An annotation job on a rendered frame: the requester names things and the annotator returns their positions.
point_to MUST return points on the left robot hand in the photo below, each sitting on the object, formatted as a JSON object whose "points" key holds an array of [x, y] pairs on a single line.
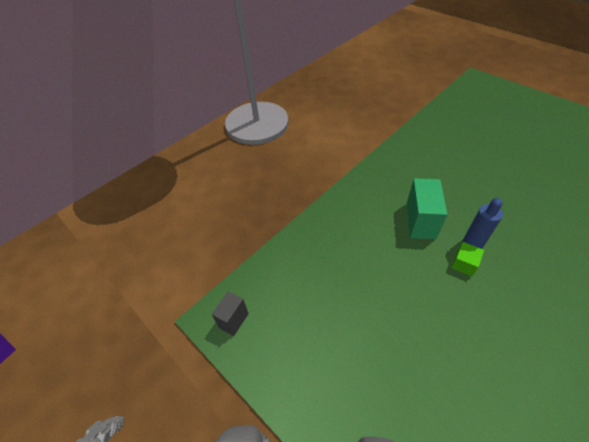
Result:
{"points": [[103, 431]]}

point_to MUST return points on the floor lamp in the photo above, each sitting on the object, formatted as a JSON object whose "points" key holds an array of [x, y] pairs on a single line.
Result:
{"points": [[254, 123]]}

